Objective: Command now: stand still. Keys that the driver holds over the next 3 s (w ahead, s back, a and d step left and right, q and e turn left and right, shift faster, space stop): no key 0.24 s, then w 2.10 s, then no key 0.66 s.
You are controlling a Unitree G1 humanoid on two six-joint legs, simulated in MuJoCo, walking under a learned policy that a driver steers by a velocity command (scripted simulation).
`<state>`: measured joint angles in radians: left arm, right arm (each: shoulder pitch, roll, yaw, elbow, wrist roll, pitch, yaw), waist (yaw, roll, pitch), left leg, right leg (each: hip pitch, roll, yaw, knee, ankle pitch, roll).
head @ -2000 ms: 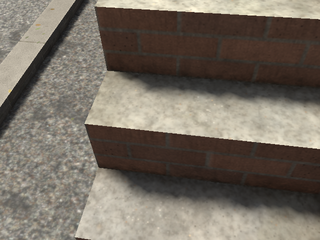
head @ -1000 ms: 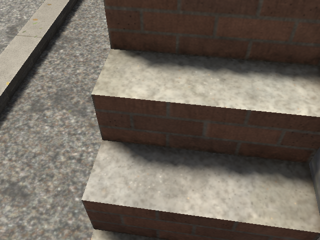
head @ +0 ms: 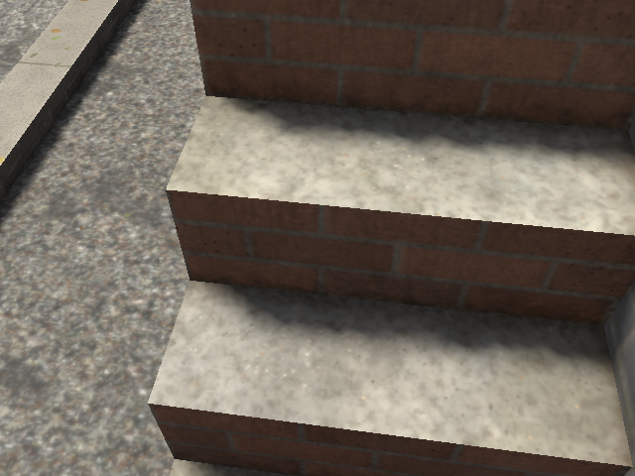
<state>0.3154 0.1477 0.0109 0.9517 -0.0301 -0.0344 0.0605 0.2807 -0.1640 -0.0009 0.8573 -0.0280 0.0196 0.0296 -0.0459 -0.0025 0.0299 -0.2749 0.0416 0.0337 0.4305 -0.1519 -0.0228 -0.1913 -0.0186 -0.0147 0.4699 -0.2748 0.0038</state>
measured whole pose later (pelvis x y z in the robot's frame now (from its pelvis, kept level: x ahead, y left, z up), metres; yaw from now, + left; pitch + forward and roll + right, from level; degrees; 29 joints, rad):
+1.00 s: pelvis +0.10 -0.01 +0.00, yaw -1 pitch +1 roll +1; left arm 0.19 0.19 -0.02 0.88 -0.03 -0.10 0.05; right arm 0.22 -0.19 0.00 0.82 -0.03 -0.04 0.03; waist -0.03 0.00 -0.03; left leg -0.13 0.05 0.06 0.39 -0.27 -0.01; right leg -0.17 -0.02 -0.02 0.65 -0.30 -0.05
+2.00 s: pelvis +0.04 -0.01 +0.00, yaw -2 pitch +1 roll +1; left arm 0.19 0.20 -0.03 0.93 0.00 -0.06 0.06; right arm 0.27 -0.20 0.01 0.82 -0.02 -0.02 0.03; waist -0.03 -0.01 0.00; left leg -0.18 0.07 0.10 0.36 -0.19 -0.03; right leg -0.11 -0.01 0.01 0.40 -0.30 -0.01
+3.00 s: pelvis +0.01 -0.01 +0.00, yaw -3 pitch +0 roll +0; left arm 0.23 0.18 -0.02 0.92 0.00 -0.04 0.07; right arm 0.29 -0.21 0.00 0.82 -0.03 0.02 0.02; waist -0.04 0.00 0.05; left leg -0.22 0.08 0.10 0.39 -0.15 -0.04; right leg -0.16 -0.01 0.01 0.43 -0.26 0.00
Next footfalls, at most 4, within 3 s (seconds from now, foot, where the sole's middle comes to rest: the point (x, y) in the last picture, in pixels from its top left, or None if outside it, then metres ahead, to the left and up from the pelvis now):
none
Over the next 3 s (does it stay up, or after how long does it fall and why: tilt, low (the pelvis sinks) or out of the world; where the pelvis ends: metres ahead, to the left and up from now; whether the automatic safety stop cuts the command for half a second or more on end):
stays up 0.01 -0.01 0.00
